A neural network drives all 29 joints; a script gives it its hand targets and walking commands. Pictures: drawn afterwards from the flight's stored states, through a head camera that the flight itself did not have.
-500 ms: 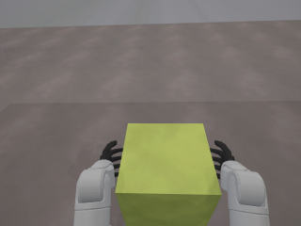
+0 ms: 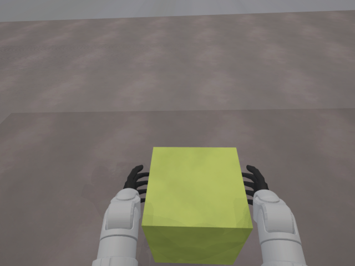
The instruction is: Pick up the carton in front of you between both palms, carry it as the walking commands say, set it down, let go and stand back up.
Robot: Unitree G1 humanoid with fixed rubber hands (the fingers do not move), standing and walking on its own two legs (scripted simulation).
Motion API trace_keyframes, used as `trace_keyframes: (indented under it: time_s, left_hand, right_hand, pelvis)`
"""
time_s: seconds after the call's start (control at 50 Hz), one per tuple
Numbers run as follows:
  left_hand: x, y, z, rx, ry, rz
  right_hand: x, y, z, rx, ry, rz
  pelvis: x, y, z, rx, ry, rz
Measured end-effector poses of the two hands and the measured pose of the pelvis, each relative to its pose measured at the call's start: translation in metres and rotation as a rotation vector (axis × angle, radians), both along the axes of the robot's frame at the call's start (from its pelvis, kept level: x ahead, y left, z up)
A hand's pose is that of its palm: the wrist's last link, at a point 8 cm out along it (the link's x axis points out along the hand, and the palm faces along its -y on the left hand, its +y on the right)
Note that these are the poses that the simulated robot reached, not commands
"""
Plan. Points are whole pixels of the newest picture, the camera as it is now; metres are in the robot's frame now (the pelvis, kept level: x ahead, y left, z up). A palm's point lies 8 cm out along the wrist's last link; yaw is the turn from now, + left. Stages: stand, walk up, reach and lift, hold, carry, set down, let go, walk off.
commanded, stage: carry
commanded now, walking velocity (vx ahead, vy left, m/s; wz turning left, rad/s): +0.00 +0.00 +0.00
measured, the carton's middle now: (193, 207) +0.30 +0.00 -0.04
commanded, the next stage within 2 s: hold in 0.56 s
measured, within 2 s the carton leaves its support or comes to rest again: neither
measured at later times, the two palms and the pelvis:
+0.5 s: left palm (127, 192) +0.29 +0.16 +0.04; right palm (255, 192) +0.30 -0.14 +0.04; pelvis +0.00 +0.01 +0.00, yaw +0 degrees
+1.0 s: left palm (116, 202) +0.26 +0.17 +0.05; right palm (244, 182) +0.32 -0.12 +0.05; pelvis +0.00 -0.03 +0.01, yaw +11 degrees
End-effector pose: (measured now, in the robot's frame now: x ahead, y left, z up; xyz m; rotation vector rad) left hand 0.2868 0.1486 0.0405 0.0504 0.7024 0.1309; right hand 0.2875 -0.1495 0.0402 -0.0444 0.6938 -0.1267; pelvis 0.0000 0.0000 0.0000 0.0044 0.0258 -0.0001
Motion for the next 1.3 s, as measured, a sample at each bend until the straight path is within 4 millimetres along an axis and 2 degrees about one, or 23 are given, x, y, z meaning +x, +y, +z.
trace_keyframes:
  time_s: [0.18, 0.58, 0.68, 0.78, 0.86, 1.12, 1.3]
  left_hand:
    - [0.011, 0.003, 0.0, -0.003, -0.055, 0.007]
    - [0.008, 0.01, 0.002, -0.006, -0.04, 0.008]
    - [-0.003, 0.018, 0.003, 0.014, -0.028, 0.029]
    - [-0.02, 0.034, 0.005, 0.012, -0.027, 0.123]
    - [-0.028, 0.037, 0.008, 0.013, -0.032, 0.177]
    - [-0.022, 0.013, 0.016, 0.024, -0.028, 0.194]
    - [-0.019, 0.008, 0.018, 0.024, -0.029, 0.202]
  right_hand:
    - [0.012, 0.003, 0.001, 0.005, -0.055, -0.004]
    - [0.009, 0.01, 0.003, 0.003, -0.041, -0.003]
    - [0.008, 0.018, 0.002, -0.002, -0.029, 0.036]
    - [0.017, 0.036, 0.004, -0.001, -0.028, 0.128]
    - [0.025, 0.042, 0.008, 0.006, -0.034, 0.176]
    - [0.035, 0.019, 0.01, 0.022, -0.031, 0.186]
    - [0.04, 0.014, 0.012, 0.027, -0.033, 0.192]
  pelvis:
    - [0.0, 0.002, 0.0, -0.001, 0.003, 0.001]
    - [0.004, 0.009, 0.0, -0.009, -0.019, 0.007]
    - [0.002, 0.007, 0.008, -0.009, -0.098, 0.075]
    - [0.002, -0.002, 0.011, 0.003, -0.13, 0.127]
    - [0.003, -0.012, 0.012, 0.004, -0.144, 0.16]
    - [0.006, -0.04, 0.013, 0.008, -0.146, 0.198]
    - [0.009, -0.048, 0.013, 0.008, -0.141, 0.204]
